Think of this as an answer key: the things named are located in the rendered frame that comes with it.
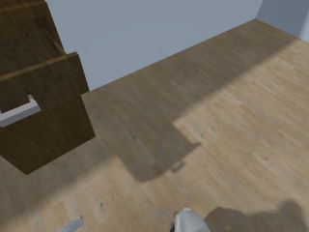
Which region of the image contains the drawer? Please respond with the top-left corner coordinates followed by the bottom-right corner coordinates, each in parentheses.
top-left (0, 28), bottom-right (90, 131)

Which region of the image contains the cabinet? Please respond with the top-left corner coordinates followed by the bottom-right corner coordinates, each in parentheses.
top-left (0, 0), bottom-right (96, 176)

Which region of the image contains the robot left hand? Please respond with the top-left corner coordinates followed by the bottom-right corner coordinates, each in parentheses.
top-left (58, 218), bottom-right (84, 232)

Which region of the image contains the handle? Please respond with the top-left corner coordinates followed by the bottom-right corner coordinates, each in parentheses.
top-left (0, 95), bottom-right (42, 128)

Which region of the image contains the right robot thigh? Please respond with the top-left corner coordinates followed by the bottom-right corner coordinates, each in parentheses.
top-left (175, 211), bottom-right (211, 232)

